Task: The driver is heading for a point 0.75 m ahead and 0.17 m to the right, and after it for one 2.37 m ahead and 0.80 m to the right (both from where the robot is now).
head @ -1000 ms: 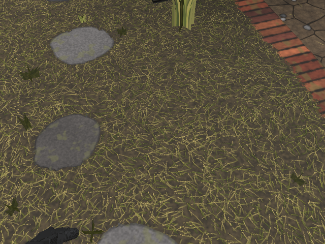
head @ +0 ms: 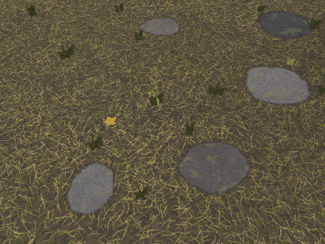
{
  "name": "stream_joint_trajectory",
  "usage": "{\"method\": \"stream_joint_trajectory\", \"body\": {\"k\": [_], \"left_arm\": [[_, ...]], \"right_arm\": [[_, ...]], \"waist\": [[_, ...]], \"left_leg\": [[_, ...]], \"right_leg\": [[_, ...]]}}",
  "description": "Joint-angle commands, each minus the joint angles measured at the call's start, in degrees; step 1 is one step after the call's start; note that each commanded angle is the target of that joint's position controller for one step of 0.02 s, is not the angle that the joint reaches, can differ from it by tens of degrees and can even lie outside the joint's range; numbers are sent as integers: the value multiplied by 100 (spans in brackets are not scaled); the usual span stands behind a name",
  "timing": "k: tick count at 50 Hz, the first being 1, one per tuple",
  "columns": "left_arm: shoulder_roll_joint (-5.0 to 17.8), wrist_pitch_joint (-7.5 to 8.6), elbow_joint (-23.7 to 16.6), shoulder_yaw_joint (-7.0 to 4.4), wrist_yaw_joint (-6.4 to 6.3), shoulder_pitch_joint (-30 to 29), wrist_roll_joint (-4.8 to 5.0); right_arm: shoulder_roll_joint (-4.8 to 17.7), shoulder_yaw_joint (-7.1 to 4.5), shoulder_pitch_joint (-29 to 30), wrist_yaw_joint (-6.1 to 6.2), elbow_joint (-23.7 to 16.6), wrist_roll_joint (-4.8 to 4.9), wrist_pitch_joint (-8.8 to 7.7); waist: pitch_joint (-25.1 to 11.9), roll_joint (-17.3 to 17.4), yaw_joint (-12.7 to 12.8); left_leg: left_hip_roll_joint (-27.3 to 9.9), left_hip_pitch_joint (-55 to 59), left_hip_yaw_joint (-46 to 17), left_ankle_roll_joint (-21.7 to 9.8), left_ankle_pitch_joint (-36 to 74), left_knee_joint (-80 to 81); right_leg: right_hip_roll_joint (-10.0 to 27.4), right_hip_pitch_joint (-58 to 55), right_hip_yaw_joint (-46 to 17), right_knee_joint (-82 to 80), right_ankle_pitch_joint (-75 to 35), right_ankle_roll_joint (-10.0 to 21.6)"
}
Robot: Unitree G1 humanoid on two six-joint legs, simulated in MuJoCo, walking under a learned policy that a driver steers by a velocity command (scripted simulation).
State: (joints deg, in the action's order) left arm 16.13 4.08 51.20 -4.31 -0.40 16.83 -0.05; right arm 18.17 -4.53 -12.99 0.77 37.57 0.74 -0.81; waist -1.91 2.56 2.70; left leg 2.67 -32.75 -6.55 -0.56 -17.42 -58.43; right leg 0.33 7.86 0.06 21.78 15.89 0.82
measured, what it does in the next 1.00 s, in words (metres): walks ahead, turning right: left foot, then right foot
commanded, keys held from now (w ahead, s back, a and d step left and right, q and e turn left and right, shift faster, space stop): w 0.30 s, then w+e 0.70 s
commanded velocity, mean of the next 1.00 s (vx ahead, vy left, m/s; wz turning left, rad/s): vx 0.47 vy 0.00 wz -0.20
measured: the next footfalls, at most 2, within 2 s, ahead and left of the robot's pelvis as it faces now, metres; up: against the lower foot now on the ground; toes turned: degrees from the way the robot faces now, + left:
left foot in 0.26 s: +0.25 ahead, +0.18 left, +0.00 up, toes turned +4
right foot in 0.82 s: +0.55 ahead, -0.07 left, +0.00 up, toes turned -13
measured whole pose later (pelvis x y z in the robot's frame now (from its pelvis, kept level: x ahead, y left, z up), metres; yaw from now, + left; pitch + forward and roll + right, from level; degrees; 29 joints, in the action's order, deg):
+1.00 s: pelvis +0.50 +0.01 -0.01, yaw -18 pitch +2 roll +0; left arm 16.8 2.9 40.4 -4.0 1.5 15.1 0.5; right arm 17.1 -2.8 -10.2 0.2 39.3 -0.3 -6.4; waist 3.3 1.1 1.3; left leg -4.8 -31.1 -3.9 1.4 -19.9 -64.7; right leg -7.1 16.2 -1.7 24.0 9.1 6.7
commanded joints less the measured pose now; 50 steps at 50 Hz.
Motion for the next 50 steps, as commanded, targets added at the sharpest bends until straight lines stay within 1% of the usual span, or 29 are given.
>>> {"method": "stream_joint_trajectory", "body": {"k": [1, 5, 8, 10, 12, 13, 14, 15, 16, 17, 18, 19, 21, 23, 26, 30, 34, 36, 37, 39, 40, 41, 42, 43, 44, 45, 46, 47, 50], "left_arm": [[764, 140, -265, -112, -23, -21, 6], [950, 97, -213, -117, -9, 226, 85], [1123, 48, -159, -139, 36, 485, 150], [1193, 3, -117, -155, 61, 559, 208], [1245, -42, -118, -156, 58, 430, 231], [1084, -38, -112, -100, 52, 493, 206], [747, -3, -274, 43, 53, 451, 48], [96, 128, -508, 237, 65, 854, 20], [744, 220, -441, 73, 85, 520, 202], [935, 251, -590, 4, 117, 147, 319], [852, 237, -588, 22, 106, -22, 279], [780, 198, -580, 8, 108, -77, 189], [595, 38, -489, 9, 123, 137, 198], [431, -96, -512, 22, 104, 98, 197], [383, -136, -669, 11, 98, -270, 161], [278, -73, -921, 79, 241, -995, 104], [201, -53, -1314, 145, 382, -1672, 118], [277, -49, -1503, 118, 456, -1788, 126], [358, -59, -1565, 77, 477, -1715, 132], [687, -101, -1496, -103, 458, -934, 158], [995, -116, -1308, -278, 389, -29, 169], [1491, -198, -1175, -450, 254, 781, 159], [1927, -164, -1339, -492, 227, 485, 197], [1438, -125, -1396, -353, 240, 681, 130], [1139, -72, -1353, -281, 233, 529, 90], [995, -30, -1382, -230, 242, 153, 106], [763, -15, -1451, -166, 224, -202, 109], [712, -17, -1563, -132, 192, -397, 42], [851, 3, -1553, -174, 115, -421, 54]], "right_arm": [[275, -59, 567, -56, -535, 4, -229], [14, 90, 1161, -150, -771, 7, -300], [40, 106, 1368, -246, -857, 74, -323], [174, 66, 1316, -282, -892, 106, -329], [419, -77, 595, -265, -705, 90, -326], [674, -226, -246, -217, -431, 75, -305], [1013, -337, -1309, -134, -246, 8, -254], [1531, -383, -1542, -143, -171, -50, -243], [951, -230, -1450, -171, -194, -75, -298], [726, -137, -1077, -180, -185, -69, -338], [569, -85, -734, -189, -196, -62, -360], [429, -50, -449, -205, -185, -81, -384], [289, -36, -162, -197, -129, -125, -481], [298, -61, -120, -182, -6, -126, -588], [360, -99, -220, -125, 174, -180, -625], [504, -132, -270, -50, 303, -130, -609], [645, -193, -673, -6, 552, -42, -473], [742, -224, -695, 20, 599, -3, -360], [827, -243, -661, 46, 590, 1, -307], [991, -271, -596, 105, 550, 7, -190], [992, -248, -497, 133, 516, 33, -165], [751, -140, -630, 152, 402, -81, -230], [-19, 113, -1096, 43, 109, -166, -424], [516, 34, -522, -72, 35, 32, -680], [649, 12, -7, -117, -131, 219, -773], [554, 47, 97, -84, -162, 134, -807], [612, 3, 146, -37, -111, -44, -777], [632, -27, 32, -41, -98, -100, -710], [452, 13, -71, -37, -96, -174, -534]], "waist": [[656, -914, 57], [686, -1000, 283], [753, -1042, 367], [787, -1114, 241], [397, -1076, -316], [-166, -855, -720], [-1059, -210, -1178], [-1758, 1621, -807], [-1504, 966, -981], [-742, 780, -872], [-385, 385, -706], [-84, 318, -544], [83, 414, -276], [287, 249, -173], [503, 81, -208], [712, -37, -434], [889, -144, -694], [807, -48, -639], [634, 80, -542], [1, 343, -68], [-477, 262, 449], [-1056, -423, 713], [-1709, -1798, 10], [-2158, -1003, 477], [-1311, -721, 485], [-620, -138, 150], [-351, -100, -58], [-168, -249, -240], [4, -332, -401]], "left_leg": [[-382, -1500, 20, 114, 699, 37], [-606, -758, 632, 232, 1200, 1434], [-501, -80, 871, 146, 1057, 2173], [-440, 245, 880, -48, 881, 2529], [-205, 1415, 1029, -327, 966, 2974], [-119, 2622, 1051, -505, 987, 3082], [-1132, 4369, -89, -838, 715, 2924], [-2503, 5543, -3041, -1676, -668, 3826], [-2517, 5164, -3379, -1577, -1047, 4240], [-2371, 4557, -2476, -1379, -641, 4249], [-2106, 3885, -1758, -1254, -83, 4348], [-1884, 3341, -1251, -1192, 299, 4535], [-1694, 2709, -602, -1130, 784, 4912], [-1686, 2475, -108, -1141, 1285, 5124], [-1667, 2567, 458, -1103, 1750, 5232], [-1546, 2593, 1219, -904, 1979, 5363], [-1788, 3456, 1510, -826, 2425, 5089], [-1877, 3882, 1640, -740, 3448, 4662], [-1881, 4015, 1720, -676, 4504, 4301], [-1807, 4072, 1831, -531, 6331, 2966], [-1608, 3503, 1960, -352, 6148, 1736], [-1330, 2014, 1937, -97, 3964, -66], [77, -523, 1178, 335, -1418, -2334], [-93, -1158, -85, 174, -1436, -2646], [-373, -1417, -44, 35, -1017, -2365], [-643, -1251, 20, -4, -604, -1693], [-830, -876, 60, 29, -414, -1145], [-900, -503, 63, 80, -273, -969], [-914, -199, 254, 341, -16, -244]], "right_leg": [[1340, -607, -1341, -1438, 294, 912], [1204, -351, -674, -1472, -601, 897], [1335, -243, -539, -1392, -804, 892], [1545, -392, -610, -1266, -1066, 862], [1481, -411, -346, -439, -2760, 686], [1181, -159, 1, 673, -3504, 522], [933, 1015, 232, 2490, -2268, 274], [-83, 2917, 111, 4414, 1350, -27], [132, 3457, -622, 5170, 1571, 46], [382, 3782, -554, 5287, 1091, 152], [624, 3585, -454, 5060, 588, 165], [762, 3420, -454, 4744, 230, 131], [857, 2909, -517, 4545, -171, 60], [795, 3006, -606, 4368, -433, -38], [664, 3425, -808, 3665, -1178, -135], [527, 3137, -324, 2256, -2264, -89], [463, 3393, -36, 1531, -2035, 125], [314, 3336, 205, 1353, -1485, 285], [134, 3057, 398, 1343, -1177, 390], [-327, 1913, 704, 1418, -587, 658], [-533, 522, 656, 1053, -868, 886], [276, -1298, -713, 990, -975, 1245], [1780, -3160, -4252, 251, -155, 2556], [1878, -3349, -4824, -414, 364, 2467], [1677, -2734, -3884, -457, 112, 2140], [1401, -1715, -3165, -471, -540, 1909], [1176, -990, -2649, -520, -1120, 1763], [1028, -422, -2392, -654, -1545, 1755], [862, 398, -1941, -872, -2272, 1787]]}}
